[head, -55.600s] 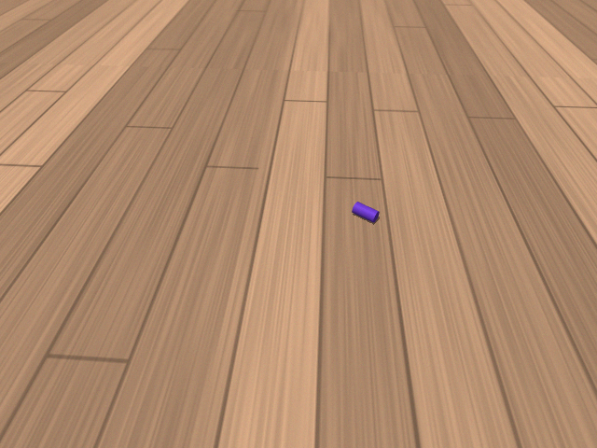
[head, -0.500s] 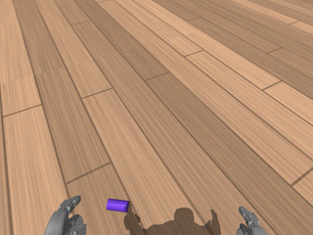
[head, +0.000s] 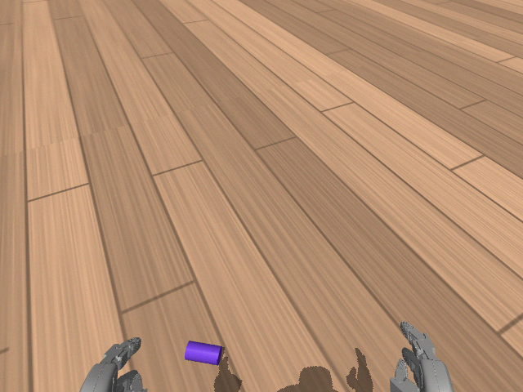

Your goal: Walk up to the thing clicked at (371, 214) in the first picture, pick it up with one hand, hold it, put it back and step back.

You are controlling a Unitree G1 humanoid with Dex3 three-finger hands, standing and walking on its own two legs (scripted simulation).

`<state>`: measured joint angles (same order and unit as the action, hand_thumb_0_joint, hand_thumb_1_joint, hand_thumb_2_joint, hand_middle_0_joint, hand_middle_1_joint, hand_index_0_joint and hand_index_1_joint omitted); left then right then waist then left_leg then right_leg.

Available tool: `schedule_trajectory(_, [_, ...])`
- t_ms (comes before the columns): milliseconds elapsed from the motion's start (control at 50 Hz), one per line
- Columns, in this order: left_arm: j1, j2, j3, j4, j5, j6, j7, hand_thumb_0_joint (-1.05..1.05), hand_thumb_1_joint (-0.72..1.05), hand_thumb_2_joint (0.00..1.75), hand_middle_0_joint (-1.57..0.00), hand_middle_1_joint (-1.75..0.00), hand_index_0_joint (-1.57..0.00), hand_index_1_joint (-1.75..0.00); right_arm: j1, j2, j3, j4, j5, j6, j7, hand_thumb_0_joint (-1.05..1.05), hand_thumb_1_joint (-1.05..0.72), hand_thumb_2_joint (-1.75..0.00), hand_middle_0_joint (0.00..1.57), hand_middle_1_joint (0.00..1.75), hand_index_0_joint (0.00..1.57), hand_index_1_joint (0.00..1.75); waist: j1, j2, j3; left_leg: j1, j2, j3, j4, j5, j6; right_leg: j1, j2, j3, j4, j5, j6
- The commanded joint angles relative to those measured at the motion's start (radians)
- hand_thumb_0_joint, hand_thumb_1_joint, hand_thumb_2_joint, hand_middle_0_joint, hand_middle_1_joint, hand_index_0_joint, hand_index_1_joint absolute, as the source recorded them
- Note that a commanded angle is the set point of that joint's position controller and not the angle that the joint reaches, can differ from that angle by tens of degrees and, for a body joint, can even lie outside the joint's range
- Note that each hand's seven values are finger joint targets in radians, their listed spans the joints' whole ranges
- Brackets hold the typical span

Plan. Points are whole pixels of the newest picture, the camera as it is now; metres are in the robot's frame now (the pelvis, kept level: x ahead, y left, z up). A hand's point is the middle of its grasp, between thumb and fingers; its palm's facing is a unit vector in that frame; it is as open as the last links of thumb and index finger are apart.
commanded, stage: home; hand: left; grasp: from above
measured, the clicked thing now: (203, 352) +0.42 +0.20 -0.69
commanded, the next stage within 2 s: stand in 1.62 s
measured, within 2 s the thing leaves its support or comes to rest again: neither
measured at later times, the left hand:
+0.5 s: hand out of the picture +0.17 +0.18 -0.04, palm faces +0.04 -0.98 -0.20, open 7.4 cm
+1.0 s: hand out of the picture +0.17 +0.18 -0.04, palm faces +0.04 -0.98 -0.21, open 7.4 cm
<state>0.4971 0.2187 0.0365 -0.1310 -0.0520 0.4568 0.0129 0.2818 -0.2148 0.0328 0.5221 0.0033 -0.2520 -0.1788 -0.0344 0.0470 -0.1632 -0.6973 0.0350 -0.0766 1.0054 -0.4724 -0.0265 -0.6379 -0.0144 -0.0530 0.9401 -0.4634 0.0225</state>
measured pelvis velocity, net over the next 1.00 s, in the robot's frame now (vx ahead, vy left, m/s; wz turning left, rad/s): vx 0.00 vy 0.00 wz -0.01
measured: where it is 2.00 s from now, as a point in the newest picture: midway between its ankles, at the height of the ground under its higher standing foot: outside the picture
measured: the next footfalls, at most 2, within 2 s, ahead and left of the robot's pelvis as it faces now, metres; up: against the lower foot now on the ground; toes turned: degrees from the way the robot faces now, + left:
none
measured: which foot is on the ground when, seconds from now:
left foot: down 0.00-1.00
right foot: down 0.00-1.00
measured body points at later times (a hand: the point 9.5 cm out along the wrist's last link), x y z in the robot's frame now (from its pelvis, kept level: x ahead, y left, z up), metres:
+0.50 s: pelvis +0.00 +0.00 +0.00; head +0.01 +0.00 +0.45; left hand +0.16 +0.23 -0.02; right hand +0.16 -0.25 -0.06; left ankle +0.02 +0.13 -0.68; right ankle +0.00 -0.14 -0.68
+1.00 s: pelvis +0.00 +0.00 +0.00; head +0.02 +0.00 +0.45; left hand +0.16 +0.23 -0.02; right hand +0.16 -0.25 -0.06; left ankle +0.02 +0.13 -0.68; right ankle +0.00 -0.14 -0.68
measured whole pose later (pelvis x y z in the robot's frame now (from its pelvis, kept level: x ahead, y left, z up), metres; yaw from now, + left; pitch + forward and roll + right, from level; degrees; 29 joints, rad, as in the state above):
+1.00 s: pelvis +0.00 +0.00 +0.00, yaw +0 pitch +10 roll -2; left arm 0.50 0.23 0.03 -0.14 -0.06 0.45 0.02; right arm 0.30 -0.22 0.03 0.54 0.00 -0.25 -0.18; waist -0.04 0.05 -0.17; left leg -0.70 0.04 -0.07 1.01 -0.48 -0.03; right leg -0.65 -0.01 -0.05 0.95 -0.47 0.02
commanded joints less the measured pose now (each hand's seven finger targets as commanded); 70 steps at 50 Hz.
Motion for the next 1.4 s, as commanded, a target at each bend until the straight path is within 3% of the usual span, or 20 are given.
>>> schedule_trajectory(0, [-0.034,0.103,0.059,-0.191,0.011,-0.050,0.011,0.00,0.90,0.90,-0.20,-0.30,-0.20,-0.30,-0.063,-0.124,-0.051,-0.145,0.000,-0.064,-0.019,0.00,-0.90,-0.90,0.20,0.30,0.20,0.30,-0.012,0.017,-0.063,0.105,-0.036,0.034,-0.170,0.158,0.036,0.021,0.034,-0.016,-0.154,0.145,-0.020])
schedule_trajectory(460, [-0.019,0.104,0.057,-0.177,0.008,-0.054,0.012,0.00,0.90,0.90,-0.20,-0.30,-0.20,-0.30,-0.057,-0.128,-0.055,-0.133,0.002,-0.067,-0.022,0.00,-0.90,-0.90,0.20,0.30,0.20,0.30,-0.004,0.000,-0.061,0.104,-0.032,0.036,-0.168,0.180,0.036,0.032,0.036,-0.015,-0.149,0.162,-0.021])
schedule_trajectory(520, [-0.025,0.130,0.072,-0.196,0.007,-0.058,0.013,0.00,0.90,0.90,-0.20,-0.30,-0.20,-0.30,-0.058,-0.137,-0.061,-0.131,0.000,-0.065,-0.022,0.00,-0.90,-0.90,0.20,0.30,0.20,0.30,-0.004,0.000,-0.060,0.100,-0.030,0.028,-0.174,0.163,0.035,0.030,0.038,-0.019,-0.146,0.144,-0.020])
schedule_trajectory(580, [-0.016,0.094,0.039,-0.172,0.005,-0.054,0.008,0.00,0.90,0.90,-0.20,-0.30,-0.20,-0.30,-0.059,-0.128,-0.053,-0.135,0.002,-0.063,-0.020,0.00,-0.90,-0.90,0.20,0.30,0.20,0.30,-0.008,0.003,-0.043,0.094,-0.032,0.034,-0.174,0.146,0.036,0.016,0.036,-0.016,-0.156,0.131,-0.021])
schedule_trajectory(600, [-0.020,0.117,0.066,-0.196,0.002,-0.055,0.011,0.00,0.90,0.90,-0.20,-0.30,-0.20,-0.30,-0.057,-0.136,-0.059,-0.138,0.001,-0.064,-0.020,0.00,-0.90,-0.90,0.20,0.30,0.20,0.30,-0.006,-0.001,-0.076,0.106,-0.031,0.034,-0.170,0.168,0.036,0.034,0.036,-0.016,-0.149,0.149,-0.022])
schedule_trajectory(700, [-0.010,0.086,0.036,-0.151,0.004,-0.048,0.009,0.00,0.90,0.90,-0.20,-0.30,-0.20,-0.30,-0.061,-0.122,-0.049,-0.134,0.000,-0.065,-0.021,0.00,-0.90,-0.90,0.20,0.30,0.20,0.30,-0.013,-0.009,-0.052,0.091,-0.031,0.031,-0.167,0.152,0.037,0.015,0.036,-0.017,-0.155,0.136,-0.019])
schedule_trajectory(760, [-0.031,0.132,0.075,-0.206,0.003,-0.056,0.014,0.00,0.90,0.90,-0.20,-0.30,-0.20,-0.30,-0.058,-0.132,-0.058,-0.139,0.001,-0.063,-0.023,0.00,-0.90,-0.90,0.20,0.30,0.20,0.30,-0.004,-0.004,-0.076,0.097,-0.034,0.039,-0.162,0.153,0.038,0.027,0.032,-0.011,-0.156,0.137,-0.019])
schedule_trajectory(800, [-0.026,0.115,0.054,-0.200,0.004,-0.056,0.012,0.00,0.90,0.90,-0.20,-0.30,-0.20,-0.30,-0.062,-0.130,-0.054,-0.142,0.000,-0.064,-0.022,0.00,-0.90,-0.90,0.20,0.30,0.20,0.30,-0.004,-0.005,-0.056,0.088,-0.030,0.031,-0.170,0.139,0.036,0.020,0.035,-0.015,-0.150,0.125,-0.020])
schedule_trajectory(840, [-0.026,0.127,0.069,-0.197,0.001,-0.058,0.014,0.00,0.90,0.90,-0.20,-0.30,-0.20,-0.30,-0.059,-0.135,-0.059,-0.139,0.001,-0.064,-0.024,0.00,-0.90,-0.90,0.20,0.30,0.20,0.30,-0.004,-0.019,-0.067,0.091,-0.032,0.037,-0.159,0.156,0.039,0.028,0.033,-0.012,-0.153,0.142,-0.017])
schedule_trajectory(860, [-0.004,0.083,0.032,-0.159,0.003,-0.052,0.010,0.00,0.90,0.90,-0.20,-0.30,-0.20,-0.30,-0.059,-0.124,-0.051,-0.139,0.001,-0.064,-0.023,0.00,-0.90,-0.90,0.20,0.30,0.20,0.30,-0.014,-0.016,-0.048,0.090,-0.032,0.036,-0.164,0.149,0.038,0.014,0.035,-0.012,-0.154,0.136,-0.018])
schedule_trajectory(880, [-0.018,0.091,0.043,-0.178,-0.002,-0.051,0.009,0.00,0.90,0.90,-0.20,-0.30,-0.20,-0.30,-0.063,-0.123,-0.050,-0.144,0.002,-0.064,-0.022,0.00,-0.90,-0.90,0.20,0.30,0.20,0.30,-0.006,-0.005,-0.046,0.079,-0.034,0.036,-0.161,0.144,0.038,0.015,0.033,-0.013,-0.156,0.134,-0.018])
schedule_trajectory(900, [-0.040,0.142,0.091,-0.236,-0.001,-0.059,0.015,0.00,0.90,0.90,-0.20,-0.30,-0.20,-0.30,-0.062,-0.135,-0.060,-0.146,0.002,-0.064,-0.023,0.00,-0.90,-0.90,0.20,0.30,0.20,0.30,0.002,0.003,-0.088,0.095,-0.033,0.037,-0.163,0.154,0.037,0.034,0.033,-0.012,-0.151,0.136,-0.021])
schedule_trajectory(920, [-0.026,0.129,0.068,-0.208,0.003,-0.058,0.014,0.00,0.90,0.90,-0.20,-0.30,-0.20,-0.30,-0.063,-0.132,-0.059,-0.138,0.002,-0.060,-0.025,0.00,-0.90,-0.90,0.20,0.30,0.20,0.30,0.000,-0.007,-0.070,0.087,-0.035,0.041,-0.157,0.157,0.038,0.028,0.032,-0.011,-0.156,0.139,-0.019])
schedule_trajectory(960, [-0.018,0.132,0.071,-0.211,0.005,-0.061,0.017,0.00,0.90,0.90,-0.20,-0.30,-0.20,-0.30,-0.058,-0.129,-0.057,-0.142,0.001,-0.061,-0.024,0.00,-0.90,-0.90,0.20,0.30,0.20,0.30,0.000,-0.018,-0.077,0.088,-0.034,0.041,-0.148,0.184,0.038,0.041,0.033,-0.011,-0.149,0.167,-0.018])
schedule_trajectory(1000, [-0.013,0.096,0.034,-0.182,0.004,-0.056,0.012,0.00,0.90,0.90,-0.20,-0.30,-0.20,-0.30,-0.055,-0.120,-0.051,-0.136,0.001,-0.060,-0.023,0.00,-0.90,-0.90,0.20,0.30,0.20,0.30,-0.008,-0.017,-0.056,0.086,-0.034,0.040,-0.150,0.175,0.039,0.023,0.033,-0.011,-0.151,0.164,-0.017])
schedule_trajectory(1020, [-0.018,0.128,0.073,-0.204,0.002,-0.057,0.016,0.00,0.90,0.90,-0.20,-0.30,-0.20,-0.30,-0.057,-0.130,-0.058,-0.145,0.001,-0.060,-0.025,0.00,-0.90,-0.90,0.20,0.30,0.20,0.30,-0.005,-0.010,-0.074,0.090,-0.035,0.043,-0.147,0.178,0.040,0.034,0.031,-0.009,-0.150,0.168,-0.017])
schedule_trajectory(1200, [-0.002,0.098,0.042,-0.184,0.007,-0.049,0.015,0.00,0.90,0.90,-0.20,-0.30,-0.20,-0.30,-0.049,-0.120,-0.054,-0.136,0.001,-0.055,-0.023,0.00,-0.90,-0.90,0.20,0.30,0.20,0.30,-0.008,-0.002,-0.063,0.100,-0.031,0.036,-0.151,0.203,0.036,0.027,0.033,-0.014,-0.143,0.185,-0.020])
schedule_trajectory(1220, [-0.015,0.138,0.078,-0.216,0.004,-0.051,0.020,0.00,0.90,0.90,-0.20,-0.30,-0.20,-0.30,-0.052,-0.130,-0.062,-0.143,0.003,-0.054,-0.025,0.00,-0.90,-0.90,0.20,0.30,0.20,0.30,0.001,-0.016,-0.082,0.098,-0.033,0.040,-0.145,0.216,0.038,0.044,0.032,-0.012,-0.147,0.198,-0.018])
schedule_trajectory(1240, [-0.016,0.123,0.056,-0.201,0.006,-0.051,0.019,0.00,0.90,0.90,-0.20,-0.30,-0.20,-0.30,-0.050,-0.132,-0.060,-0.141,0.002,-0.053,-0.023,0.00,-0.90,-0.90,0.20,0.30,0.20,0.30,-0.011,-0.011,-0.070,0.101,-0.033,0.042,-0.148,0.213,0.039,0.039,0.033,-0.010,-0.145,0.198,-0.018])
schedule_trajectory(1380, [-0.016,0.119,0.056,-0.205,0.002,-0.049,0.017,0.00,0.90,0.90,-0.20,-0.30,-0.20,-0.30,-0.059,-0.132,-0.059,-0.145,0.002,-0.052,-0.021,0.00,-0.90,-0.90,0.20,0.30,0.20,0.30,-0.002,0.003,-0.054,0.086,-0.031,0.036,-0.159,0.169,0.037,0.028,0.035,-0.017,-0.148,0.154,-0.021])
